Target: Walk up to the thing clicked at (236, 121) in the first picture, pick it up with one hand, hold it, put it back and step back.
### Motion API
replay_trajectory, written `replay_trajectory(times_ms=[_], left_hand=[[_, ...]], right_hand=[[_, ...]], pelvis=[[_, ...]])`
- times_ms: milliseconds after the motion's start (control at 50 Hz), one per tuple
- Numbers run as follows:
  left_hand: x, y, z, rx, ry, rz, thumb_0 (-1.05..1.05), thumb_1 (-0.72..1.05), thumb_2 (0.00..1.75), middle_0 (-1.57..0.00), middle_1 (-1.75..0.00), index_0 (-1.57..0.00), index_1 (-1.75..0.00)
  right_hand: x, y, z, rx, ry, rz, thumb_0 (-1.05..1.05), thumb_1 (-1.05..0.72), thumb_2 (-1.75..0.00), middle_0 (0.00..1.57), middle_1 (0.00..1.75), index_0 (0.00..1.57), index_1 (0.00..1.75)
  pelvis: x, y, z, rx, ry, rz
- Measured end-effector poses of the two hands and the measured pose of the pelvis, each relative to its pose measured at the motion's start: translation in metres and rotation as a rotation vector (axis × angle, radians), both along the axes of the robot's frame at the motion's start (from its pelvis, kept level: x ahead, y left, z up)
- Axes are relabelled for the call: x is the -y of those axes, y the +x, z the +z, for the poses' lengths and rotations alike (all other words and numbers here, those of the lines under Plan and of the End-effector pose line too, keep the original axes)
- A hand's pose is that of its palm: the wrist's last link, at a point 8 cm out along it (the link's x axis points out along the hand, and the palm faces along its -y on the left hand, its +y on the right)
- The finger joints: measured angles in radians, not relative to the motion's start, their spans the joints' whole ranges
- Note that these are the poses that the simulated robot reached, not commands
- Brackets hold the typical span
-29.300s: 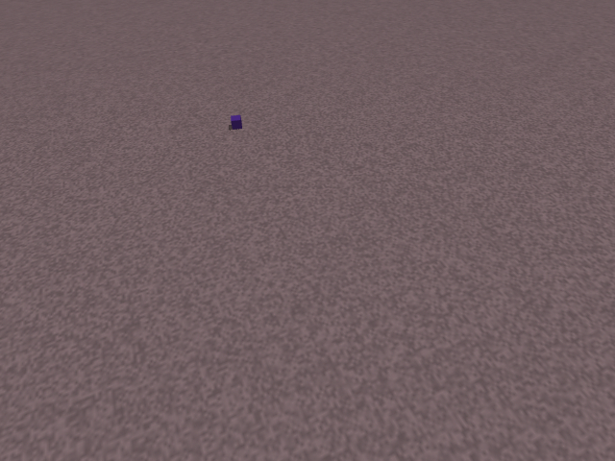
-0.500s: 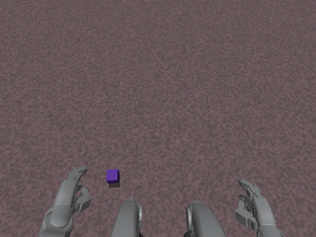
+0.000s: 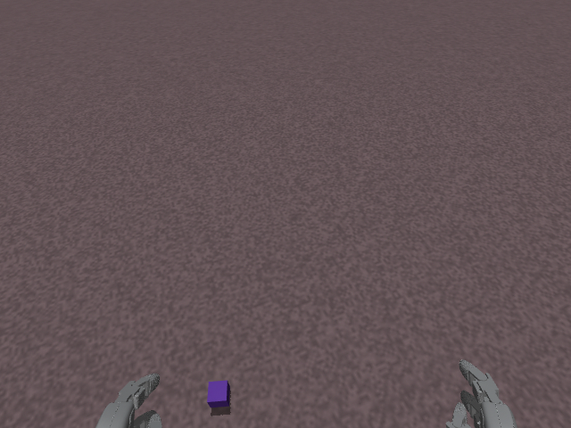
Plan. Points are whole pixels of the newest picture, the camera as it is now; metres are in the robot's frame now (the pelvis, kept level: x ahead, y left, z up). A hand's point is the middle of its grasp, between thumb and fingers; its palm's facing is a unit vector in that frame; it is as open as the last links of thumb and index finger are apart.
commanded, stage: home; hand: left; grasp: from above
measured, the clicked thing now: (218, 394) +0.40 +0.24 -0.69
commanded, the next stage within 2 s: stand in 1.88 s
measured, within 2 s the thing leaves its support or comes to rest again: neither
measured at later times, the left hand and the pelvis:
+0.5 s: hand out of the picture +0.16 +0.18 -0.04, palm faces +0.05 -0.98 -0.21, open 7.4 cm; pelvis +0.00 +0.00 +0.00, yaw +0 degrees
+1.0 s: hand out of the picture +0.16 +0.18 -0.05, palm faces +0.05 -0.98 -0.20, open 7.4 cm; pelvis +0.00 +0.00 +0.00, yaw +0 degrees
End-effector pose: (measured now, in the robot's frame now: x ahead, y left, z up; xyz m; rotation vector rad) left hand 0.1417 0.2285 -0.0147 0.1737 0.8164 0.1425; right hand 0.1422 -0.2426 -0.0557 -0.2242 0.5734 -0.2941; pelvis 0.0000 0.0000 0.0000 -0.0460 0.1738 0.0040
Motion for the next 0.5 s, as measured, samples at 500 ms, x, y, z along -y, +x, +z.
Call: replay_trajectory(times_ms=[500], left_hand=[[0.003, -0.003, -0.004, -0.009, 0.000, -0.005, 0.01, 0.90, 0.90, -0.20, -0.30, -0.20, -0.30]], right_hand=[[-0.001, 0.001, -0.002, -0.007, -0.005, 0.039, 0.02, -0.90, -0.90, 0.21, 0.30, 0.20, 0.30]], pelvis=[[0.004, -0.004, 0.001, 0.019, 0.005, 0.003]])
